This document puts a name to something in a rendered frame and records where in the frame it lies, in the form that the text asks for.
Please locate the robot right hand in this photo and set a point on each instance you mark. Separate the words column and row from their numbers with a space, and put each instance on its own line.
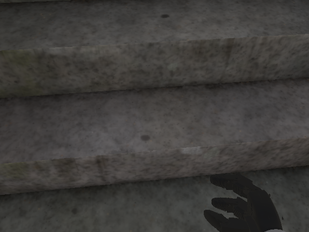
column 258, row 214

